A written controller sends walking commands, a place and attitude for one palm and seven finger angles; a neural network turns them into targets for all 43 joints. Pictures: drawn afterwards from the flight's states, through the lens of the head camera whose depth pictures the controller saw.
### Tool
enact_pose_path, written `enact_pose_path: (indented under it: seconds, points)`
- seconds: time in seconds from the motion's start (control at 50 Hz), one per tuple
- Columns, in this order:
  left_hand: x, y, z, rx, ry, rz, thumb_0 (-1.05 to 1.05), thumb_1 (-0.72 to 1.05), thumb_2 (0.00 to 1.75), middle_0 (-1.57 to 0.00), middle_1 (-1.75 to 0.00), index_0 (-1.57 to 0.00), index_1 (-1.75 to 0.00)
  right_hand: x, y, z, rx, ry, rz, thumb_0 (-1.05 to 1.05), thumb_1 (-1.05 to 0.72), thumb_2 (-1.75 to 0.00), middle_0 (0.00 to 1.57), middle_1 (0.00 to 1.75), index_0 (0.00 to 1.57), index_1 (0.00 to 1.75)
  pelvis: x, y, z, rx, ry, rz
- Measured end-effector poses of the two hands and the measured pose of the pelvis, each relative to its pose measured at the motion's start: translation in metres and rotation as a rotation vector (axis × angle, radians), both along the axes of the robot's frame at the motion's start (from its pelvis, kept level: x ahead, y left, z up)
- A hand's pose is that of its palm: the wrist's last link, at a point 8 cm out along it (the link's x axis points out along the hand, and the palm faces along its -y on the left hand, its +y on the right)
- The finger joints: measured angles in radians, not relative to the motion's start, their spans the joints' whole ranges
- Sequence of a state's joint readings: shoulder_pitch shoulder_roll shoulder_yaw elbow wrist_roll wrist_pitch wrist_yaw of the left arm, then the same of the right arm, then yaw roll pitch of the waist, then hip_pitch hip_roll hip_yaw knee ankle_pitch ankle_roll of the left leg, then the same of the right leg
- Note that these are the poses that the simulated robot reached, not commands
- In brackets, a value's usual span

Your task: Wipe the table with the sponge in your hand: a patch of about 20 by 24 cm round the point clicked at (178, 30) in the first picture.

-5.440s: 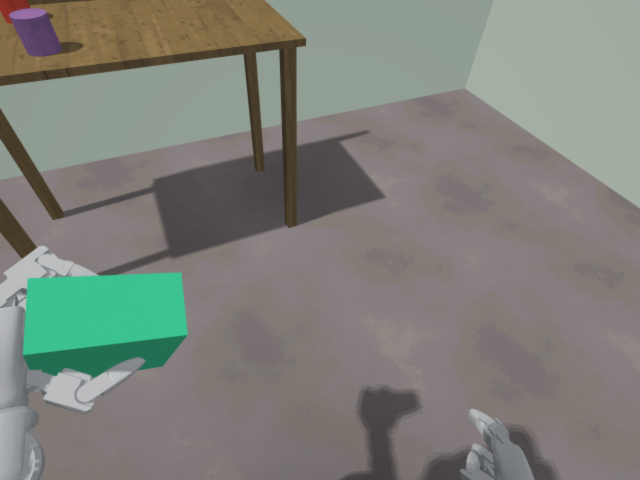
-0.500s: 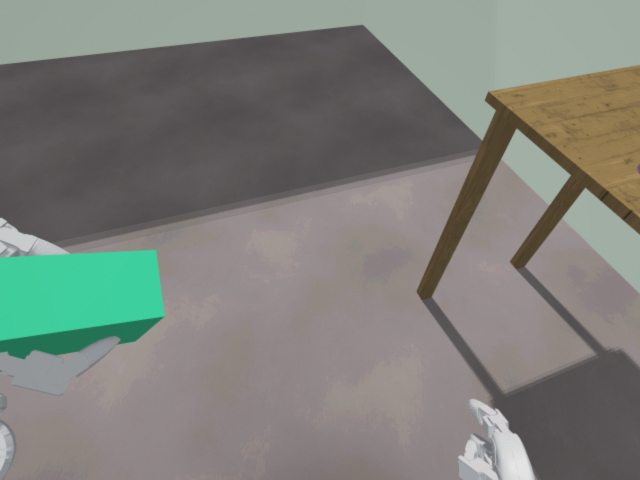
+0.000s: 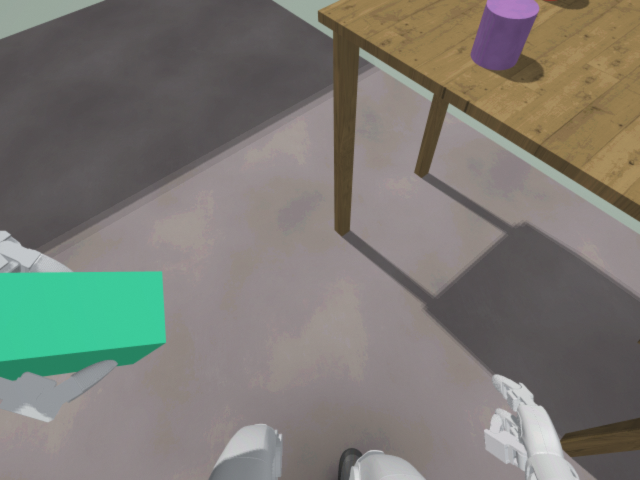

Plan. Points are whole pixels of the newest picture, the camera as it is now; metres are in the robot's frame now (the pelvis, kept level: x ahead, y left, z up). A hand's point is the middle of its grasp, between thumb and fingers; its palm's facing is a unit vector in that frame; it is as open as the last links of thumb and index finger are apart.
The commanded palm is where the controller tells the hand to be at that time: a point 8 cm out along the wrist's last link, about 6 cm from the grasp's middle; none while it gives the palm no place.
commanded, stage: turn to face it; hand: left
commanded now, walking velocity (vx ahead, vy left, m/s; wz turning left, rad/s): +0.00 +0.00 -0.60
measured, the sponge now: (99, 326) +0.24 +0.20 +0.14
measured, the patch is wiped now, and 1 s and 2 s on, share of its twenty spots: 0.00 0.00 0.00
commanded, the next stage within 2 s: none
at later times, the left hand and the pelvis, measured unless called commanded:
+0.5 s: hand (52, 381) +0.18 +0.20 +0.18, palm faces +0.22 -0.88 -0.41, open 10.2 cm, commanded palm +0.15 +0.23 +0.18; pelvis -0.08 +0.01 +0.00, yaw -17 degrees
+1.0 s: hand (245, 436) +0.15 +0.05 +0.18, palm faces -0.13 -0.84 -0.53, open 10.2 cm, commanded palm +0.13 +0.11 +0.18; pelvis -0.16 -0.03 +0.00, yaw -34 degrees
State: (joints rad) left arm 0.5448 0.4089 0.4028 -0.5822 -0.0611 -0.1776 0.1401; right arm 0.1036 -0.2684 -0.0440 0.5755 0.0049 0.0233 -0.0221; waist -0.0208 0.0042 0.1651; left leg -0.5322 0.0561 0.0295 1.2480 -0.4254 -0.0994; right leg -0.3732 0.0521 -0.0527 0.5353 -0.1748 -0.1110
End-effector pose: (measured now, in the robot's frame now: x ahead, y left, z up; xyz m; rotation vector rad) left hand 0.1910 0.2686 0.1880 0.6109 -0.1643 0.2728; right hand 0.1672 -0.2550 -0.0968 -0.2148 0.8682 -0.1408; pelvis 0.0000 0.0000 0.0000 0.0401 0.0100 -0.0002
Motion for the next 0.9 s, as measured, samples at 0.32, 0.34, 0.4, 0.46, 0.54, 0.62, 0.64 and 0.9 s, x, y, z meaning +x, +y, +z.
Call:
enact_pose_path:
  seconds: [0.32,0.34,0.4,0.46,0.54,0.62,0.64,0.9]
  points:
    - [-0.031,-0.003,0.002,-0.095,-0.137,-0.117,-0.01,-0.50,1.00,-0.73,-1.36,-0.73,-1.35,-0.084,0.008,0.022,-0.003,-0.065,-0.097,0.01,-0.91,-0.90,0.20,0.30,0.20,0.30,-0.052,0.013,-0.003,0.009,0.027,-0.160]
    - [-0.034,-0.003,-0.002,-0.107,-0.135,-0.126,-0.01,-0.50,1.00,-0.73,-1.36,-0.73,-1.35,-0.090,0.013,0.022,-0.002,-0.067,-0.095,0.01,-0.91,-0.90,0.20,0.30,0.20,0.30,-0.058,0.015,-0.003,0.009,0.017,-0.170]
    - [-0.040,-0.006,-0.004,-0.096,-0.132,-0.149,-0.01,-0.50,1.00,-0.73,-1.36,-0.73,-1.35,-0.110,0.027,0.021,0.028,-0.085,-0.113,0.01,-0.91,-0.90,0.20,0.30,0.20,0.30,-0.071,0.016,-0.003,-0.003,-0.017,-0.212]
    - [-0.042,-0.014,0.003,-0.099,-0.144,-0.167,-0.01,-0.50,1.00,-0.73,-1.36,-0.73,-1.35,-0.129,0.037,0.017,0.086,-0.091,-0.143,0.01,-0.91,-0.90,0.20,0.30,0.20,0.30,-0.078,0.014,0.001,-0.036,-0.028,-0.253]
    - [-0.037,-0.043,0.011,-0.106,-0.158,-0.220,-0.01,-0.50,1.00,-0.73,-1.36,-0.73,-1.36,-0.157,0.039,0.009,0.146,-0.089,-0.185,0.01,-0.90,-0.90,0.20,0.30,0.21,0.30,-0.089,0.005,0.003,-0.066,-0.023,-0.325]
    - [-0.023,-0.090,0.007,-0.059,-0.149,-0.314,-0.01,-0.50,1.00,-0.73,-1.36,-0.73,-1.36,-0.191,0.017,-0.007,0.173,-0.093,-0.243,0.01,-0.90,-0.90,0.20,0.30,0.21,0.30,-0.107,-0.017,-0.007,-0.058,-0.012,-0.380]
    - [-0.021,-0.104,0.004,-0.047,-0.146,-0.340,-0.01,-0.50,1.00,-0.73,-1.36,-0.73,-1.36,-0.200,0.008,-0.012,0.174,-0.093,-0.260,0.01,-0.90,-0.90,0.20,0.30,0.21,0.30,-0.113,-0.023,-0.011,-0.062,-0.012,-0.390]
    - [-0.047,-0.176,0.022,0.088,-0.071,-0.630,-0.01,-0.50,1.00,-0.73,-1.36,-0.73,-1.36,-0.329,-0.088,0.006,-0.016,0.041,-0.581,0.01,-0.91,-0.90,0.19,0.30,0.20,0.29,-0.154,-0.037,0.000,-0.010,0.017,-0.543]
